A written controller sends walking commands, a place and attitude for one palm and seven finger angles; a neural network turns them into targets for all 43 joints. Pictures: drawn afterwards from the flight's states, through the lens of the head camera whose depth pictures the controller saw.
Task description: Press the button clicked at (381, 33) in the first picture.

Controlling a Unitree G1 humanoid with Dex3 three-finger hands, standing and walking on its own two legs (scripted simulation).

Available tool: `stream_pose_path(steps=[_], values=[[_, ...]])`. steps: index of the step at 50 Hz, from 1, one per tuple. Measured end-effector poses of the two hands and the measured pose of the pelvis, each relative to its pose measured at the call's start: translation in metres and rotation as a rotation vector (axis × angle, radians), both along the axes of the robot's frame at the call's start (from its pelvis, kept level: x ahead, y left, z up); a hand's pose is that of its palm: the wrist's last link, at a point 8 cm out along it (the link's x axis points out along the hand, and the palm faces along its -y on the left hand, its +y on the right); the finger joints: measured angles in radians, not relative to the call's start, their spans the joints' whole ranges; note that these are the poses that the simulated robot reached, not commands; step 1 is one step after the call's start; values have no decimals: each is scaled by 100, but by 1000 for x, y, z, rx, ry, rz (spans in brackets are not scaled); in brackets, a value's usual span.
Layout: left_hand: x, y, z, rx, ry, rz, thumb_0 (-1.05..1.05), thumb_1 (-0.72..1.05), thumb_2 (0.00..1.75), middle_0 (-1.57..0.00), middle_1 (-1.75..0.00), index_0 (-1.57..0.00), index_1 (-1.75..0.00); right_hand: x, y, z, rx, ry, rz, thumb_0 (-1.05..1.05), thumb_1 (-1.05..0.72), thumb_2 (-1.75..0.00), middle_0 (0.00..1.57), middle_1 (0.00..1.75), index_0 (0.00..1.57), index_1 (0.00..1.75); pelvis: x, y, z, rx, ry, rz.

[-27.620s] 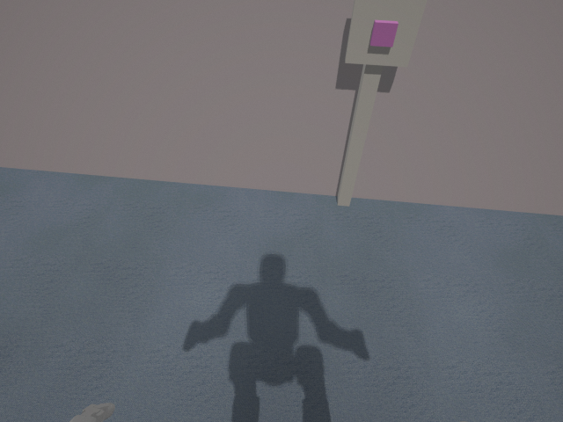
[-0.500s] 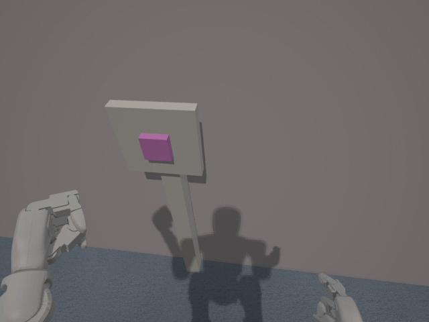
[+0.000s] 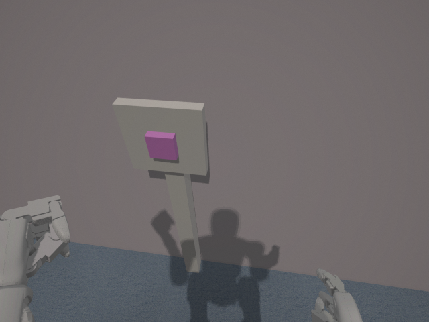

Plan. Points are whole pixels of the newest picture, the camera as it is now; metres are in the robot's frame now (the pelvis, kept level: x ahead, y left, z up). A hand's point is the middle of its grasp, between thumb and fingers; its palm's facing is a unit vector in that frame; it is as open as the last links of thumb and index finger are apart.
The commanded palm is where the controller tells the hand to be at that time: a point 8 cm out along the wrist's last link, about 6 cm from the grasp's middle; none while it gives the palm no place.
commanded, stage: draw the hand back to the body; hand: left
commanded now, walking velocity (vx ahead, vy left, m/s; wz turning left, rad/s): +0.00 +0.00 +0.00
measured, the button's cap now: (162, 145) +0.49 +0.20 +0.06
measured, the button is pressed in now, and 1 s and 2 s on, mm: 0 0 0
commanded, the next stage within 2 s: step back with the hand held close in 0.02 s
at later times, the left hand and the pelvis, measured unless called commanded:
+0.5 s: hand (64, 240) +0.17 +0.24 +0.15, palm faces +0.27 -0.82 -0.51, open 3.1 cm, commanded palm +0.11 +0.29 +0.17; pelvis -0.02 +0.01 +0.00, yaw -1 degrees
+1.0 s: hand (18, 286) +0.11 +0.26 +0.16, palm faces +0.37 -0.81 -0.45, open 3.1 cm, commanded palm +0.03 +0.30 +0.17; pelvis -0.09 +0.02 -0.02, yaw +0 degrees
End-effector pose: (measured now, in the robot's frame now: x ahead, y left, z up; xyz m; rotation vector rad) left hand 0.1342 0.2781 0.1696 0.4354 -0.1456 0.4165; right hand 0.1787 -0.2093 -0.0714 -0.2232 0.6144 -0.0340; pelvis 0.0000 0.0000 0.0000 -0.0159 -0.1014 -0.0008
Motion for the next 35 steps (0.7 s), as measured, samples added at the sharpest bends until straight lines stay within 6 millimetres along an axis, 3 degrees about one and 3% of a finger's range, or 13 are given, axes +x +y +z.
stream_pose_path(steps=[8,12,20,29,35], values=[[-2,-3,8,21,-29,-18,1,89,90,-131,-150,-130,-150,-11,-3,-3,-1,7,-15,1,-90,-90,20,30,20,30,-2,0,0,-2,-8,-3],[4,5,15,62,-54,-18,1,89,90,-131,-150,-130,-150,-17,-7,-3,-4,37,-36,1,-90,-90,20,30,20,30,-7,0,0,-7,30,-7],[15,0,-3,83,59,-119,1,89,90,-131,-150,-130,-150,-42,-22,-8,-35,118,-128,1,-90,-90,20,30,20,30,-19,10,0,4,102,-23],[-10,13,10,164,7,-132,1,89,90,-131,-150,-130,-150,-60,-21,-7,-53,119,-172,1,-90,-90,20,30,20,30,-34,17,-7,14,105,-23],[-32,15,4,148,-38,-94,1,89,90,-131,-150,-130,-150,-64,-10,-5,-38,51,-137,1,-90,-90,20,30,20,30,-52,18,-14,23,89,-25]])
